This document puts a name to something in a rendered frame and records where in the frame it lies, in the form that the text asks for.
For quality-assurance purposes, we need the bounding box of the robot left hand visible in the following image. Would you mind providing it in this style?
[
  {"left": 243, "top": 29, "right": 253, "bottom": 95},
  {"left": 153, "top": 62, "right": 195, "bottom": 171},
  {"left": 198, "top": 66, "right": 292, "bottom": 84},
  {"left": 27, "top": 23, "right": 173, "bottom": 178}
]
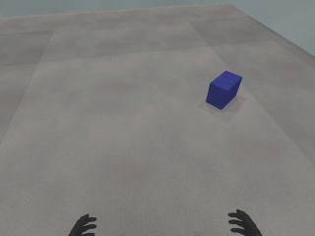
[{"left": 68, "top": 214, "right": 97, "bottom": 236}]

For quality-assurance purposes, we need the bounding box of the carton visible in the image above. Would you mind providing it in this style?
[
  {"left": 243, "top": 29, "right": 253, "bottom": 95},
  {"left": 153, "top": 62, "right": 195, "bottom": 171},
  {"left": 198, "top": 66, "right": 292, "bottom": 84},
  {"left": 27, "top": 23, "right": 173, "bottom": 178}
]
[{"left": 206, "top": 71, "right": 242, "bottom": 110}]

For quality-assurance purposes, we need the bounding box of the robot right hand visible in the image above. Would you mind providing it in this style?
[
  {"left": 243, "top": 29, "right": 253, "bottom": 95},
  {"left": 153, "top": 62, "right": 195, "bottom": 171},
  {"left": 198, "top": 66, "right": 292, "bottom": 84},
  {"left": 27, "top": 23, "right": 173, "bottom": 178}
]
[{"left": 228, "top": 209, "right": 262, "bottom": 236}]

